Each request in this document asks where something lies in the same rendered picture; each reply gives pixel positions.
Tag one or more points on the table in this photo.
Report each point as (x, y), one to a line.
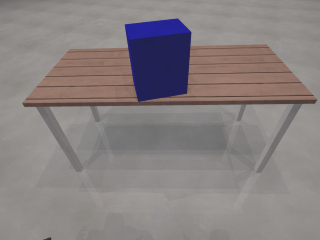
(218, 75)

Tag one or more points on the carton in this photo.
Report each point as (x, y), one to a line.
(159, 54)

